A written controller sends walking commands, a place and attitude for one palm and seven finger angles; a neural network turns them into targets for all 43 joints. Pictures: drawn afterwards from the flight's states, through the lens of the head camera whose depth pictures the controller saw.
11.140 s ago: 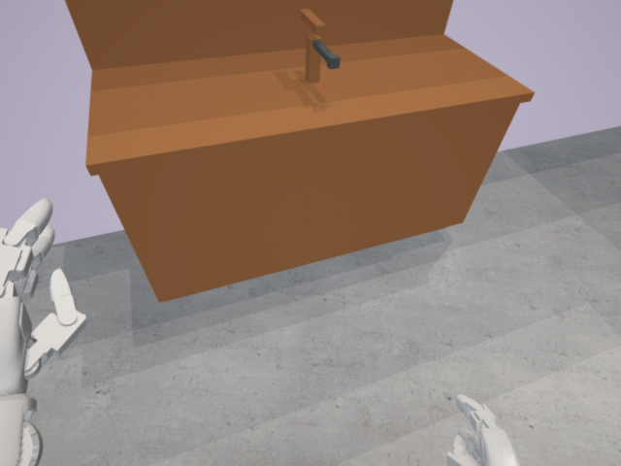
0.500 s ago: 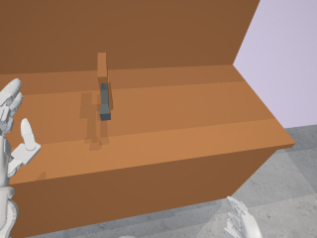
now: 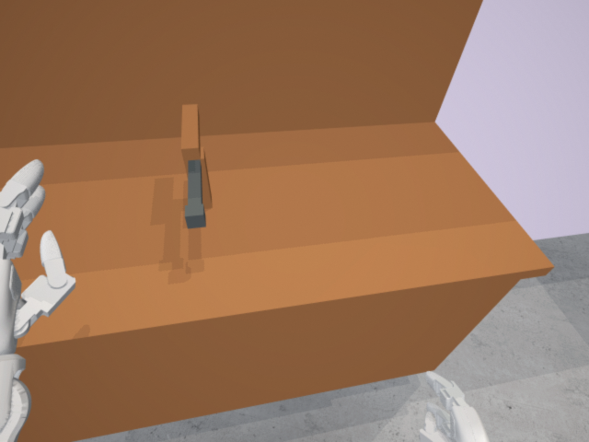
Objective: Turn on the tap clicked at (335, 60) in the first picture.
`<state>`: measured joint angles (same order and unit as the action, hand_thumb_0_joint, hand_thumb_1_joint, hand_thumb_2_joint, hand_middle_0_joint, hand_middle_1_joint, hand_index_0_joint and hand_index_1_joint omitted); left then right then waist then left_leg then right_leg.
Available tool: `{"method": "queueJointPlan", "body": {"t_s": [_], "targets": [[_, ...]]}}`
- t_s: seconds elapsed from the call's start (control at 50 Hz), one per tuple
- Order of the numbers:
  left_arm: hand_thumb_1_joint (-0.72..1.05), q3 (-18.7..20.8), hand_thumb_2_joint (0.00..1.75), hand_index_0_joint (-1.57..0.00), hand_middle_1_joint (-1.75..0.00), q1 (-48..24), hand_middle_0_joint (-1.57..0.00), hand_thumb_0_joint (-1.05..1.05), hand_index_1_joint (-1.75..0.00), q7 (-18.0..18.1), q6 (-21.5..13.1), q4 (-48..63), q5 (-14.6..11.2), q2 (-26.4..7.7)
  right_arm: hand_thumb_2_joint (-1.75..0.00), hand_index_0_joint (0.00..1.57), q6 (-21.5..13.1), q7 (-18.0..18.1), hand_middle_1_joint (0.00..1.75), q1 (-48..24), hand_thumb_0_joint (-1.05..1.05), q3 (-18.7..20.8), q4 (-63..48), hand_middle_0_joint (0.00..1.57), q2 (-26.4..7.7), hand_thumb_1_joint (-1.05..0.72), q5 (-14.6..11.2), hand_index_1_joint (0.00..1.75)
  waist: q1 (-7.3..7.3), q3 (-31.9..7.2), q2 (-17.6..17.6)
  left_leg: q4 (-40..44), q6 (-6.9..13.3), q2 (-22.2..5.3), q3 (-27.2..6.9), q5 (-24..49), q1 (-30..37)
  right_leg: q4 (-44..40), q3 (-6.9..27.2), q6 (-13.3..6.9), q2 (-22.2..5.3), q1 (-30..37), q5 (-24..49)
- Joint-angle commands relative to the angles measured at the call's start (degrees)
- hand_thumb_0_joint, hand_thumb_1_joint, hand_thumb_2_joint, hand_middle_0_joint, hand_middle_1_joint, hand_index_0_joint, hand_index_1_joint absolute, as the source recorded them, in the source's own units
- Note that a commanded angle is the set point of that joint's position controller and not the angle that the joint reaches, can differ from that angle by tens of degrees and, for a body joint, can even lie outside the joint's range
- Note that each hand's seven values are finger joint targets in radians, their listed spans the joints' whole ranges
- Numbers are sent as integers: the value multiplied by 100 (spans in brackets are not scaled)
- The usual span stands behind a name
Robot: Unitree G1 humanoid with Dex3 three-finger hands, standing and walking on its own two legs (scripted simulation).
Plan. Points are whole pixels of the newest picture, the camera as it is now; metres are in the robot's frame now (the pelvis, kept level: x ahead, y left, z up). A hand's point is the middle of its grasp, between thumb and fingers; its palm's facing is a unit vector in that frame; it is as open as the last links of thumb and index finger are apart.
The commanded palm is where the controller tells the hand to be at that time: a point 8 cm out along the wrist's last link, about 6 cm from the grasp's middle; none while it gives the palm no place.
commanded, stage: shuffle to correct the standing spot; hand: left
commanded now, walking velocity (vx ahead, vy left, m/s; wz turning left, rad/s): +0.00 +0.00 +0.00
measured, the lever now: (195, 216) +0.41 +0.20 +0.06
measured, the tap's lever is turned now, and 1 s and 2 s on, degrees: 0 0 0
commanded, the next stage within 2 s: come to a stop and stand still in 0.78 s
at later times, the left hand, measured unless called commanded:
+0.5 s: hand (148, 271) +0.24 +0.18 +0.17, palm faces +0.33 -0.88 -0.34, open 7.4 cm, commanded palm +0.19 +0.22 +0.18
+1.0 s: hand (240, 232) +0.30 +0.10 +0.17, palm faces +0.24 -0.85 -0.46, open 7.4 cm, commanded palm +0.24 +0.14 +0.18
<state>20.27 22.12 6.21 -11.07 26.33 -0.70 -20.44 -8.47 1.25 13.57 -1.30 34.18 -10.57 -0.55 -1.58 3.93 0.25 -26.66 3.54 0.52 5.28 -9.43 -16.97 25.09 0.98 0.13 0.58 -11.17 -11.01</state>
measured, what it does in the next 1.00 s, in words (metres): steps to the right: left foot, then right foot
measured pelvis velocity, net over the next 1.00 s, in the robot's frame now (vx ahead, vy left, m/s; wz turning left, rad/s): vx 0.04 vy -0.11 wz -0.15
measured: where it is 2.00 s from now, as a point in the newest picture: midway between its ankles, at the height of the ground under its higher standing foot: outside the picture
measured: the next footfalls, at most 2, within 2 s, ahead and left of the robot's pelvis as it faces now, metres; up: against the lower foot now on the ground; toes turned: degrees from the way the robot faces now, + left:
left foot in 0.62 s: +0.07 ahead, +0.05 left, +0.00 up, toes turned -2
right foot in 0.92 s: +0.15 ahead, -0.24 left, +0.00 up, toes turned -13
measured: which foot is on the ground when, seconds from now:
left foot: down 0.00-0.44, up 0.46-0.60, down 0.62-0.92, up 0.94-1.00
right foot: down 0.00-0.62, up 0.64-0.90, down 0.92-1.00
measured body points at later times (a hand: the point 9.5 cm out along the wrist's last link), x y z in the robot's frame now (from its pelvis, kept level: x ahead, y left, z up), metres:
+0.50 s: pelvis +0.01 -0.05 -0.01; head +0.01 -0.03 +0.44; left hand +0.21 +0.23 +0.19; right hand +0.17 -0.28 -0.08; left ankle +0.07 +0.06 -0.71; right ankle +0.05 -0.15 -0.74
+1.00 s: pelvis +0.04 -0.11 -0.02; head +0.07 -0.11 +0.43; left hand +0.28 +0.15 +0.19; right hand +0.17 -0.36 -0.11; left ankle +0.04 +0.03 -0.69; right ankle +0.11 -0.23 -0.74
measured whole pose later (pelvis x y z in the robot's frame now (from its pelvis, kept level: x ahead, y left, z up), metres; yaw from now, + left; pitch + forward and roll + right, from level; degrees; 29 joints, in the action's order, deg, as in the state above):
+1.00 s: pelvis +0.04 -0.11 -0.02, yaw -9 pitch -4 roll -3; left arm 24.1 24.8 5.8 -10.0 30.3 -3.5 -25.1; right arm -3.7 0.5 10.6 0.1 35.0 -11.7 -1.8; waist 0.1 7.3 -2.2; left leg -60.7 -0.2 -5.3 -1.7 -26.5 -21.5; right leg 34.3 -7.1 -2.6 1.3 -19.3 -11.8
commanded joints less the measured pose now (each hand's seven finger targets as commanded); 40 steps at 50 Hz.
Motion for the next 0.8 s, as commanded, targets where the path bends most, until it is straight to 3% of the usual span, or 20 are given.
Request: {"method": "queueJointPlan", "body": {"t_s": [0.0,0.1,0.16,0.24,0.34,0.38,0.4,0.42,0.44,0.46,0.5,0.56,0.58,0.6,0.62,0.64,0.66,0.7,0.74,0.78], "targets": [[90,460,90,-20,-30,-426,-20,0,-30,86,-373,1089,-37,-817,-90,20,-352,60,30,-568,0,333,-892,20,-742,-90,9,30,69,-719,2,775,-176,-671,-878,-1800,471,-724,556,-243,-279,-364,-882],[90,435,90,-20,-30,-624,-20,0,-30,69,-299,938,-28,-804,-90,20,-243,79,30,-617,0,370,-910,20,-776,-90,-17,30,66,-421,-544,1484,-170,-1072,-1135,-2949,-81,-112,205,-172,59,-434,-1151],[90,446,90,-20,-30,-999,-20,0,-30,71,-319,1232,-67,-909,-90,20,-228,87,30,-698,0,364,-973,20,-719,-90,-28,30,54,-543,-736,1519,-83,-1375,-1179,-2863,-68,422,-42,-145,100,-276,-867],[90,583,90,-20,-30,-663,-20,0,-30,31,-260,1450,-103,-1031,-90,20,-188,-35,30,-648,0,474,-1099,20,-729,-90,-61,30,9,-897,-882,1116,-120,-1464,-814,-2566,240,378,-243,-217,121,-207,-963],[90,639,90,-20,-30,-440,-20,0,-30,-15,-142,1354,-193,-990,-90,20,-6,-105,30,-691,0,517,-1231,20,-782,-90,-95,30,16,-543,-709,412,-191,-1321,-443,-3110,-463,312,-128,-425,152,-400,-1494],[90,700,90,-20,-30,-580,-20,0,-30,8,-104,1353,-225,-1081,-90,20,39,-66,30,-711,0,518,-1246,20,-728,-90,-72,30,9,-387,-48,-576,-246,-922,-258,-3003,-600,-191,533,-623,-63,-729,-1935],[90,645,90,-20,-30,-626,-20,0,-30,5,-107,1369,-248,-1025,-90,20,70,-53,30,-680,0,486,-1213,20,-680,-90,-54,30,18,-318,517,-1468,-296,-559,-58,-2732,-641,-699,1319,-875,-385,-1086,-2580],[90,728,90,-20,-30,-673,-20,0,-30,31,-61,1376,-287,-1146,-90,20,50,-29,30,-673,0,481,-1224,20,-611,-90,-90,30,17,-281,1190,-2703,-397,-195,-21,-2083,-472,-1341,2359,-1233,-1010,-1561,-3140],[90,662,90,-20,-30,-651,-20,0,-30,73,-22,1331,-299,-1118,-90,20,27,-31,30,-675,0,422,-1137,20,-620,-90,-135,30,71,-210,1137,-3385,-414,-138,-235,-1757,-380,-1693,2780,-1541,-1414,-1862,-3030],[90,491,90,-20,-30,-673,-20,0,-30,94,-22,1326,-300,-995,-90,20,47,-54,30,-658,0,324,-1052,20,-527,-90,-100,30,132,-313,1150,-3417,-375,-202,-338,-1647,-479,-1692,2703,-1608,-1555,-1708,-2932],[90,594,90,-20,-30,-691,-20,0,-30,141,-62,1375,-320,-1083,-90,20,45,-25,30,-560,0,269,-999,20,-493,-90,-84,30,178,-505,820,-2336,-321,-304,-313,-1667,-286,-1331,1973,-1414,-1357,-1285,-2417],[90,687,90,-20,-30,-552,-20,0,-30,162,-189,1735,-331,-1172,-90,20,-79,122,30,-581,0,283,-916,20,-563,-90,-46,30,221,-865,-511,544,-267,-169,-165,-680,1149,317,729,-765,-474,-881,-618],[90,689,90,-20,-30,-519,-20,0,-30,171,-254,1860,-328,-1169,-90,20,-137,155,30,-502,0,384,-979,20,-694,-90,-21,30,211,-949,-1200,1063,-82,-817,-1051,115,2001,1431,442,-491,-113,-1436,-169],[90,646,90,-20,-30,-456,-20,0,-30,164,-334,2025,-273,-1167,-90,20,-103,123,30,-483,0,485,-1015,20,-799,-90,39,30,162,-943,-2066,937,246,-1995,-2546,1748,2795,2594,-23,-188,192,-2664,-1184],[90,686,90,-20,-30,-230,-20,0,-30,90,-349,1980,-148,-1287,-90,20,-47,76,30,-485,0,532,-1033,20,-725,-90,48,30,56,-991,-1285,688,560,-2311,-2530,2632,2896,3467,56,-178,183,-2924,-1269],[90,955,90,-20,-30,-6,-20,0,-30,-4,-311,1784,-253,-1472,-90,20,-54,53,30,-582,0,505,-991,20,-656,-90,77,30,141,-1038,-1041,682,581,-2417,-2669,2864,2887,4045,129,-114,187,-3177,-1171],[90,793,90,-20,-30,-128,-20,0,-30,-63,-290,2086,-262,-1349,-90,20,5,12,30,-530,0,502,-984,20,-702,-90,170,30,233,-858,-846,647,595,-2354,-2662,2770,2500,4373,153,-115,90,-3236,-1046],[90,813,90,-20,-30,57,-20,0,-30,-76,-226,2127,-215,-1276,-90,20,125,-67,30,-534,0,597,-971,20,-825,-90,145,30,164,-572,-806,461,582,-2188,-1738,2654,2011,4189,115,-152,-90,-3284,-986],[90,874,90,-20,-30,370,-20,0,-30,-67,-242,2196,-180,-1245,-90,20,138,-109,30,-603,0,551,-1026,20,-764,-90,55,30,71,-590,-1331,325,376,-1824,-853,2674,1727,3098,-295,-213,-180,-2790,-794],[90,996,90,-20,-30,693,-20,0,-30,-42,-274,1895,-214,-1298,-90,20,179,-115,30,-373,0,547,-1072,20,-745,-90,20,30,89,-796,-1496,187,197,-1612,-546,2708,1046,1734,-652,-291,-120,-1514,-388]]}}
